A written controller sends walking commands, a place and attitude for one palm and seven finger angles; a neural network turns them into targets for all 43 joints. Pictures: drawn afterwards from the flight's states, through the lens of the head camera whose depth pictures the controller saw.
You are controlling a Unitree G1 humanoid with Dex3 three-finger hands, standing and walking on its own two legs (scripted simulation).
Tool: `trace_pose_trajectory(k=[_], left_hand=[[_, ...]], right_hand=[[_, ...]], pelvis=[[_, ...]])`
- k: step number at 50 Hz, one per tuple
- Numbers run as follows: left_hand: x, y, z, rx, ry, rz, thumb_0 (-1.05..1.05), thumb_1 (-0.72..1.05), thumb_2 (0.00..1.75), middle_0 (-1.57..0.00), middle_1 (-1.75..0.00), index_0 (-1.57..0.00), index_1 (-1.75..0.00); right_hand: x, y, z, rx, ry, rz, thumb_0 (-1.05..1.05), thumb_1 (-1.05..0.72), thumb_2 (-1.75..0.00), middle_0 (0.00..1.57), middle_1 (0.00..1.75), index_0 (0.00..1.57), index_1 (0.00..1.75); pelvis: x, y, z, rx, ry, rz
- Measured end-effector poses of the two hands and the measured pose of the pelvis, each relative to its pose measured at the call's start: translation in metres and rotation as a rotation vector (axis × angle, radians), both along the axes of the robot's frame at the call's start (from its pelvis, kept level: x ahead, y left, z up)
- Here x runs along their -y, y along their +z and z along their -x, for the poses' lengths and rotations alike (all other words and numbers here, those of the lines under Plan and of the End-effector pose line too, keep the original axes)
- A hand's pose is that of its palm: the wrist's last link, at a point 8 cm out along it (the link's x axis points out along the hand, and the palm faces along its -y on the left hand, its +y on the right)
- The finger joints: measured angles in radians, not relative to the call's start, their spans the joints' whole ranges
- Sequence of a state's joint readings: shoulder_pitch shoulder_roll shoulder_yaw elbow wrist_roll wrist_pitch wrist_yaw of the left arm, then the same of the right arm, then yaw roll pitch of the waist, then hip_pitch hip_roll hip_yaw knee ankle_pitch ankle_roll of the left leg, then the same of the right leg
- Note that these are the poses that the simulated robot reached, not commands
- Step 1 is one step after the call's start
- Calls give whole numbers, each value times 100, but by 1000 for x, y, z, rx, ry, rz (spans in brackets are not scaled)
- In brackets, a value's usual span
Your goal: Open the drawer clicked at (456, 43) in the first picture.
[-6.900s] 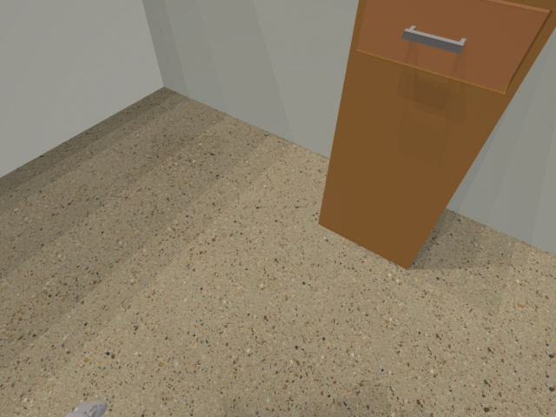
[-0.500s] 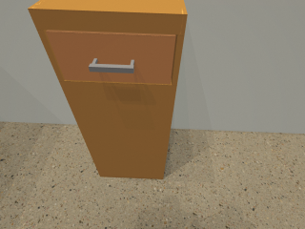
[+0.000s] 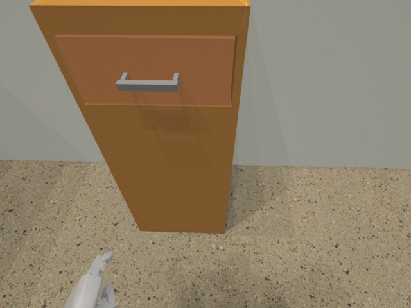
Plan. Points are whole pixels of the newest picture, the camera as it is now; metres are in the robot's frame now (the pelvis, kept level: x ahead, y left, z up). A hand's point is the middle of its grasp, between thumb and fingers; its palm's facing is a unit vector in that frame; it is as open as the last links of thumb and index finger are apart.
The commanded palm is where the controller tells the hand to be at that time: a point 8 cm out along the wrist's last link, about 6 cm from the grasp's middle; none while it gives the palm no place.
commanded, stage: raise the hand with hooked fingers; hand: left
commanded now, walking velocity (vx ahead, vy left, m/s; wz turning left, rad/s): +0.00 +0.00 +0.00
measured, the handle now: (149, 81) +0.56 +0.17 +0.15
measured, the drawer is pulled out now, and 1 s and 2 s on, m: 0.00 0.00 0.00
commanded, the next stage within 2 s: move the hooked fingers above the handle in 1.74 s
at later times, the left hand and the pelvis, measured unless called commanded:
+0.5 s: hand (92, 249) +0.21 +0.22 +0.04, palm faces +0.11 -0.05 -0.99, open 10.0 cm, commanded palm +0.18 +0.22 +0.10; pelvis +0.00 -0.06 -0.02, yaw +2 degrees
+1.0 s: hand (75, 179) +0.29 +0.24 +0.14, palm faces +0.16 -0.08 -0.98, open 12.9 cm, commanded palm +0.25 +0.23 +0.21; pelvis +0.01 -0.01 +0.01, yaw +0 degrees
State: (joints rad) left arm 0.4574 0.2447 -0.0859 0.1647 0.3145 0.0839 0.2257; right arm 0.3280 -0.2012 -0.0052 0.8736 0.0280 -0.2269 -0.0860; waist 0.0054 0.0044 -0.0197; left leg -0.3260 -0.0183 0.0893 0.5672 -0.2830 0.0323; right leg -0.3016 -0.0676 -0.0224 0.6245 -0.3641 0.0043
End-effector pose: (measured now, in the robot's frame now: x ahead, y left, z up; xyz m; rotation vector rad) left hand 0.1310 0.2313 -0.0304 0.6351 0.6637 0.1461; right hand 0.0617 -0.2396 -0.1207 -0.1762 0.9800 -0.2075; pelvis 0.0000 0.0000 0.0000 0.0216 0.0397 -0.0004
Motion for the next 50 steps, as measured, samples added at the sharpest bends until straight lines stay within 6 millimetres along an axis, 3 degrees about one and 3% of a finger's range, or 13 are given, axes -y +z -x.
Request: trace_pose_trajectory(k=[3,6,11,14,17,22,28,38,44,50], left_hand=[[5,53,-47,250,-167,-309,1,82,86,-21,-36,-20,-36],[14,77,-60,355,-284,-568,1,76,83,-21,-40,-20,-40],[26,66,-25,278,-409,-730,0,66,79,-22,-46,-21,-46],[24,60,0,230,-411,-765,0,58,76,-23,-51,-23,-51],[19,69,5,266,-379,-794,0,50,73,-25,-55,-24,-55],[13,99,-27,377,-332,-856,0,38,68,-26,-63,-26,-63],[15,133,-72,350,-352,-851,0,24,62,-27,-72,-26,-72],[16,173,-94,410,-477,-827,0,2,52,-29,-87,-28,-87],[1,197,-107,482,-425,-850,0,-12,46,-30,-96,-29,-96],[-7,222,-125,498,-426,-849,0,-26,40,-31,-105,-30,-105]], right_hand=[[13,11,-48,155,41,7,2,-92,-90,20,30,20,30],[23,27,-94,261,80,-8,2,-92,-90,20,30,20,30],[29,52,-153,338,207,-7,2,-91,-90,20,30,20,30],[28,56,-176,340,291,24,1,-91,-90,20,30,20,30],[23,52,-191,328,349,43,1,-91,-90,20,30,20,30],[8,36,-192,287,368,-9,1,-91,-90,20,30,20,30],[0,22,-164,193,291,-102,1,-91,-90,20,30,20,30],[31,13,-124,79,173,-41,2,-91,-90,20,30,20,30],[33,20,-126,77,145,-16,2,-91,-90,20,30,20,30],[5,36,-145,149,169,-51,2,-91,-90,20,30,20,30]], pelvis=[[6,-6,5,-39,-17,1],[15,-11,8,-70,-51,-7],[33,-16,11,-91,-54,-19],[42,-19,12,-91,-25,-16],[50,-23,11,-85,9,-6],[58,-24,8,-68,40,6],[57,-11,-2,-46,13,-4],[40,0,-12,-27,-11,-2],[27,4,-11,-6,-1,6],[14,9,-7,26,0,11]])
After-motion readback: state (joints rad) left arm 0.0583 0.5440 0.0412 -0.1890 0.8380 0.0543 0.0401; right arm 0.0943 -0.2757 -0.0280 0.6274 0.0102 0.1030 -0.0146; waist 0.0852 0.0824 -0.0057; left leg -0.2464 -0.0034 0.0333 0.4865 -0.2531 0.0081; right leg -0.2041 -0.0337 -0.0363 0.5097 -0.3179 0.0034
